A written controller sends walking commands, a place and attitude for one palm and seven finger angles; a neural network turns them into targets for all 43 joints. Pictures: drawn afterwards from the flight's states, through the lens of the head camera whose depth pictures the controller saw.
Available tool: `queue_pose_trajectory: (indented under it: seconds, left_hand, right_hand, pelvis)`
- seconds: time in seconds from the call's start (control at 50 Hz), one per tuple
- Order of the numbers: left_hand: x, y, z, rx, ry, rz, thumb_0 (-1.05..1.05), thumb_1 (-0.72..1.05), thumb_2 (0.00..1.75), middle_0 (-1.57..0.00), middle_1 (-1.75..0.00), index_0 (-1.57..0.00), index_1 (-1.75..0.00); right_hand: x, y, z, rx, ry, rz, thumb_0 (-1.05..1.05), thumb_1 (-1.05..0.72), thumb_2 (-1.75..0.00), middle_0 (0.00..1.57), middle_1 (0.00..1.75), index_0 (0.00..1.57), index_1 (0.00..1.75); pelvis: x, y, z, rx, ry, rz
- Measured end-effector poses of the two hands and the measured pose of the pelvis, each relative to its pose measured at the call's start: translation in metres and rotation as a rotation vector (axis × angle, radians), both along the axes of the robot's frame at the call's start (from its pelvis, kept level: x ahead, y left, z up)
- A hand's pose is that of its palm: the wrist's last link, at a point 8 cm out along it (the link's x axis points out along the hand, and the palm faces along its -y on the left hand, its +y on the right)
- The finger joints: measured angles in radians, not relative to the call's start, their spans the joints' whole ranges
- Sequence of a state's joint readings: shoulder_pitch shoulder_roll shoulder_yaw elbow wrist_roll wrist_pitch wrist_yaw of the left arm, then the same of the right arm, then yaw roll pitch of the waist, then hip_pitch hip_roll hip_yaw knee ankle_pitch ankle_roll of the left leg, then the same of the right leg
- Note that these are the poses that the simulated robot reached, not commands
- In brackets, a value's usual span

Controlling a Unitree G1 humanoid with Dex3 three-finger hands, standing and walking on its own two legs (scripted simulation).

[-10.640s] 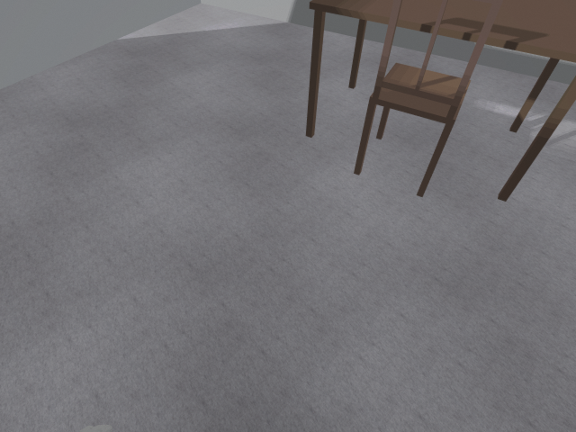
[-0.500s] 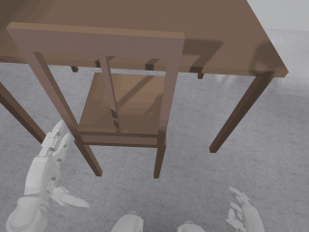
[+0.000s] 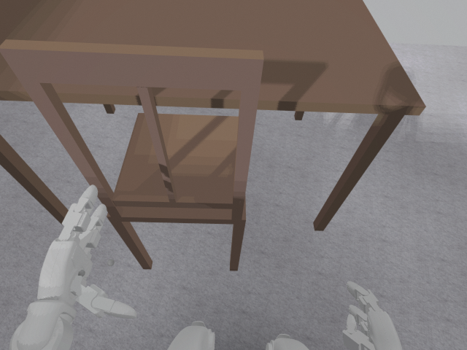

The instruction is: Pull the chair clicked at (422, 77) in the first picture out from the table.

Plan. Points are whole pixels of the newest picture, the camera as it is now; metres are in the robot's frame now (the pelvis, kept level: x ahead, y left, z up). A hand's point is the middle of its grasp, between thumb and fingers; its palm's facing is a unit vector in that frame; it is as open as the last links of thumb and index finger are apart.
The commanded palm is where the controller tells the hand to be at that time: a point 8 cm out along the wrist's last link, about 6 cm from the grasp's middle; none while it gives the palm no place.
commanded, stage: aim the fingers beside a spindle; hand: left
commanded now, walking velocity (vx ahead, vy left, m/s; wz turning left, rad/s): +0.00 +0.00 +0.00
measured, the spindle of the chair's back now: (161, 155) +0.47 +0.18 +0.02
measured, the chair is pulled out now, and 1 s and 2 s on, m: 0.00 0.00 0.00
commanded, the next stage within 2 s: none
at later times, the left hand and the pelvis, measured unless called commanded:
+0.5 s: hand (130, 249) +0.27 +0.19 +0.03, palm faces +0.04 -1.00 -0.05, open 16.9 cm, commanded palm +0.25 +0.24 +0.03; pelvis +0.00 -0.02 -0.01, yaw +0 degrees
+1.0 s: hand (146, 240) +0.29 +0.17 +0.01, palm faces +0.01 -1.00 -0.03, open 16.9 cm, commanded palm +0.27 +0.22 +0.01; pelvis +0.00 -0.01 -0.02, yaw -1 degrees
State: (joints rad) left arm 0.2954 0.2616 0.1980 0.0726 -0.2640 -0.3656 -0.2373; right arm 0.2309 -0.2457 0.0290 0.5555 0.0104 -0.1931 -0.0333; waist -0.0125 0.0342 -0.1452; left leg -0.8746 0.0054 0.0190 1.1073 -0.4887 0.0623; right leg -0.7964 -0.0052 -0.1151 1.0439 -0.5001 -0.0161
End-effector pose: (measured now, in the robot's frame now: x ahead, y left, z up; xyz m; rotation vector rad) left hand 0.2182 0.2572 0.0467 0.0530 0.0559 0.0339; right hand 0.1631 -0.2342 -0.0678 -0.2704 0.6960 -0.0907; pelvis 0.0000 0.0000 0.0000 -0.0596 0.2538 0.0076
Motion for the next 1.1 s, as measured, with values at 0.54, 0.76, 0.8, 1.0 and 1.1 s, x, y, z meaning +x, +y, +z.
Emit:
queue_pose_trajectory:
  seconds: [0.54, 0.76, 0.8, 1.0, 1.1]
  left_hand:
    - [0.031, -0.019, -0.018, -0.005, -0.003, -0.001, -0.01, -0.50, 0.30, -0.06, -0.08, -0.06, -0.08]
    - [0.041, -0.024, -0.027, -0.012, -0.005, -0.010, -0.01, -0.50, 0.30, -0.06, -0.08, -0.06, -0.08]
    - [0.042, -0.026, -0.028, -0.014, -0.009, -0.013, -0.01, -0.50, 0.30, -0.06, -0.08, -0.06, -0.08]
    - [0.053, -0.033, -0.038, -0.026, -0.017, -0.023, -0.01, -0.50, 0.30, -0.06, -0.08, -0.06, -0.08]
    - [0.058, -0.034, -0.042, -0.029, -0.023, -0.025, -0.01, -0.50, 0.30, -0.06, -0.08, -0.06, -0.08]
  right_hand:
    - [-0.010, -0.035, -0.021, -0.013, 0.058, -0.036, 0.01, -0.90, -0.90, 0.20, 0.30, 0.20, 0.30]
    - [-0.014, -0.035, -0.029, -0.008, 0.081, -0.043, 0.01, -0.90, -0.90, 0.20, 0.30, 0.20, 0.30]
    - [-0.014, -0.033, -0.031, -0.008, 0.082, -0.039, 0.01, -0.90, -0.90, 0.20, 0.30, 0.20, 0.30]
    - [-0.012, -0.024, -0.038, -0.008, 0.094, -0.024, 0.01, -0.90, -0.90, 0.20, 0.30, 0.20, 0.30]
    - [-0.012, -0.020, -0.041, -0.007, 0.103, -0.021, 0.01, -0.90, -0.90, 0.20, 0.30, 0.20, 0.30]
  pelvis:
    - [0.001, -0.023, -0.011, 0.019, 0.041, -0.009]
    - [0.001, -0.021, -0.016, 0.021, 0.059, -0.015]
    - [0.000, -0.020, -0.017, 0.020, 0.063, -0.015]
    - [-0.003, -0.014, -0.024, 0.017, 0.079, -0.016]
    - [-0.005, -0.011, -0.027, 0.014, 0.086, -0.017]
